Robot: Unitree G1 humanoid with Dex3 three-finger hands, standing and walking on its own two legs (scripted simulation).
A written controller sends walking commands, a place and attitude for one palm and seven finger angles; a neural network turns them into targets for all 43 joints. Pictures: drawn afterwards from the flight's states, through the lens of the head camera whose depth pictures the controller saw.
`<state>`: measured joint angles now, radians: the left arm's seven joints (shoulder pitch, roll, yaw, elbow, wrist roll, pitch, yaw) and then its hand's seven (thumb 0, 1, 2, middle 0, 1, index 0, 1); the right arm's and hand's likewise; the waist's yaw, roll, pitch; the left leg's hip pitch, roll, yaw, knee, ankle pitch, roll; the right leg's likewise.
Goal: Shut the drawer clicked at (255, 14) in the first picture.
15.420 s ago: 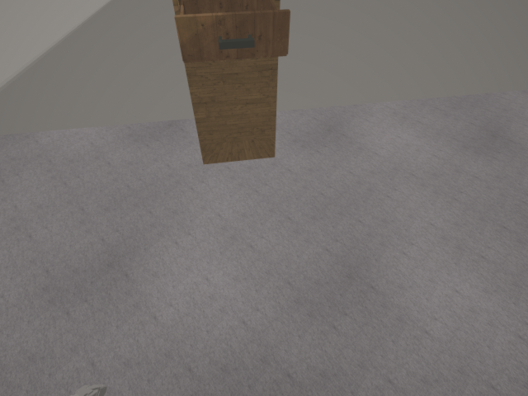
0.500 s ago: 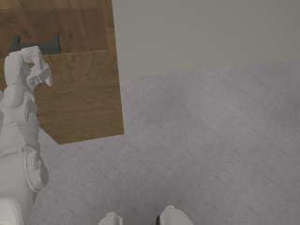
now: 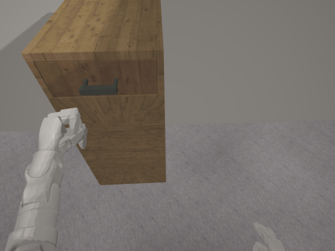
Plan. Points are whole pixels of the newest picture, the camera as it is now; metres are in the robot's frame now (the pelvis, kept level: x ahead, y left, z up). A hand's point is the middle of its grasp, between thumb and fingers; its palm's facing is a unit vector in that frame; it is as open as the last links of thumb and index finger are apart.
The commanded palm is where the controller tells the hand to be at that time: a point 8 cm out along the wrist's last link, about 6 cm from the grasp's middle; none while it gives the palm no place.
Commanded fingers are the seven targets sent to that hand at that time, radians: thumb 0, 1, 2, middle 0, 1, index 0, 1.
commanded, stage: draw the hand back to the body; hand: left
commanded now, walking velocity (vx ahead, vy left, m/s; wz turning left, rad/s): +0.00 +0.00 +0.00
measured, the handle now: (99, 85) +0.59 +0.25 +0.06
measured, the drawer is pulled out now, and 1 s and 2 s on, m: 0.00 0.00 0.00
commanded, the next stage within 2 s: step back with the hand held close in 0.86 s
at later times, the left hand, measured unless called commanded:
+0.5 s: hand (45, 175) +0.22 +0.22 +0.16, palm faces +0.36 -0.88 -0.31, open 3.3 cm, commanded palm +0.17 +0.26 +0.18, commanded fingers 0.00 0.90 0.90 -1.40 -1.60 -1.40 -1.60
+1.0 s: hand (17, 204) +0.17 +0.23 +0.18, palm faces +0.42 -0.83 -0.37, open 3.3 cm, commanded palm +0.12 +0.27 +0.20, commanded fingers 0.00 0.90 0.90 -1.40 -1.60 -1.40 -1.60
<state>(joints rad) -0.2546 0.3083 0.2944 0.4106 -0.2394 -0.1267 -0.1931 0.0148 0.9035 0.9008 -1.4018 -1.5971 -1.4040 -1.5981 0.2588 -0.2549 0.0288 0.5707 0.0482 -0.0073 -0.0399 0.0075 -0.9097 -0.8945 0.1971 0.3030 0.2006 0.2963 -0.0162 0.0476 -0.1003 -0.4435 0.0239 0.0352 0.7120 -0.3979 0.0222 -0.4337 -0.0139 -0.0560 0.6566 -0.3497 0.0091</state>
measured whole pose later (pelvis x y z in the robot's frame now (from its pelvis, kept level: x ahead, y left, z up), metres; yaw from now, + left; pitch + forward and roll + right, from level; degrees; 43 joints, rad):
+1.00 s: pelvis -0.01 -0.01 +0.02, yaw +0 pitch -6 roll -1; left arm 0.51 0.30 0.27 -0.42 -0.05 -0.11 0.11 0.01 0.89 0.90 -1.41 -1.60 -1.41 -1.60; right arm 0.21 -0.22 0.02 0.62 -0.01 -0.13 -0.08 0.01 -0.91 -0.89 0.20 0.30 0.20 0.30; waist 0.07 0.08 0.02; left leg -0.07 0.02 0.04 0.42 -0.26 0.01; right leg -0.06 0.00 -0.05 0.38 -0.22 0.00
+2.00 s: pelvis -0.14 +0.02 +0.00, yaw +2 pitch +1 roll -3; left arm 0.61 0.37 0.42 -0.58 -0.01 -0.30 0.13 0.01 0.89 0.90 -1.41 -1.60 -1.41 -1.60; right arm 0.21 -0.21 -0.02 0.58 -0.01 -0.11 -0.07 0.01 -0.91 -0.89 0.20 0.30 0.20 0.30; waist 0.00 0.02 0.04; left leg -0.49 0.01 0.02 0.61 -0.14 0.05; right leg -0.34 0.07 0.06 0.59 -0.26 0.02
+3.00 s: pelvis -0.38 +0.11 +0.00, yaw -5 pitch -1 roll -1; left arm 0.52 0.35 0.39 -0.58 -0.02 -0.18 0.17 0.01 0.89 0.90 -1.41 -1.60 -1.41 -1.60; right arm 0.29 -0.23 -0.01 0.65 -0.02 -0.10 -0.09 0.01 -0.91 -0.89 0.20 0.30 0.20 0.30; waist -0.02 -0.05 -0.09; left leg -0.32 0.08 0.04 0.64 -0.39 0.03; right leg -0.39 -0.02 -0.12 0.69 -0.42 -0.05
